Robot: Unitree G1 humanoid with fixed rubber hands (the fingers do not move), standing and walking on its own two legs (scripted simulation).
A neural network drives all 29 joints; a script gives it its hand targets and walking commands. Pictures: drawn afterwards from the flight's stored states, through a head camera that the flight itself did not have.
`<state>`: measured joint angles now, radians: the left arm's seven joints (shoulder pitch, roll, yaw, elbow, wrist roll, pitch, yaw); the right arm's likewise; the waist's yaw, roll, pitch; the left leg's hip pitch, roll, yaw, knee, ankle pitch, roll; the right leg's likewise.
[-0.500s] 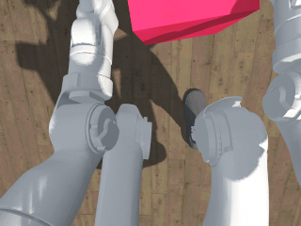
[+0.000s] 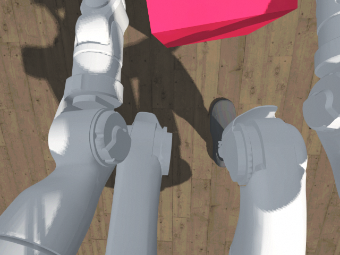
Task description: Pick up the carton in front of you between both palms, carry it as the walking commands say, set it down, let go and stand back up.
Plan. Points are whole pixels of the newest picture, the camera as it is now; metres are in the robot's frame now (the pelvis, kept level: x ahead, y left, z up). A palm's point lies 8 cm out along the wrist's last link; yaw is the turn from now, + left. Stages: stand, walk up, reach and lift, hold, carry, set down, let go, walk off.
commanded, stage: set down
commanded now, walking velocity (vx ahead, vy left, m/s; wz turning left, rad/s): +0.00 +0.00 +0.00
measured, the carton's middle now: out of the picture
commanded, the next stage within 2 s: let go in 1.32 s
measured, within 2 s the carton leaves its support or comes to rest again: neither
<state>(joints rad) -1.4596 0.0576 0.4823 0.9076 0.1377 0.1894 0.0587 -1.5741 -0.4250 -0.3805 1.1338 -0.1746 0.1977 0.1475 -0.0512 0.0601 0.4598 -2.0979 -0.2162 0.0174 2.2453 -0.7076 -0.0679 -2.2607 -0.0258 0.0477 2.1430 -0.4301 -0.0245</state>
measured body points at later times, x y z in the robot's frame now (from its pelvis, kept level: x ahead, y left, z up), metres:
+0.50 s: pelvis +0.01 -0.01 +0.02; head +0.37 -0.06 +0.27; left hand +0.58 +0.09 -0.12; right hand +0.57 -0.28 -0.12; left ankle +0.09 +0.11 -0.34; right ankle +0.15 -0.12 -0.34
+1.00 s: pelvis +0.02 -0.02 +0.15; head +0.36 -0.08 +0.44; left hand +0.58 +0.09 +0.04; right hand +0.57 -0.31 +0.03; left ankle +0.09 +0.11 -0.34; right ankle +0.15 -0.12 -0.34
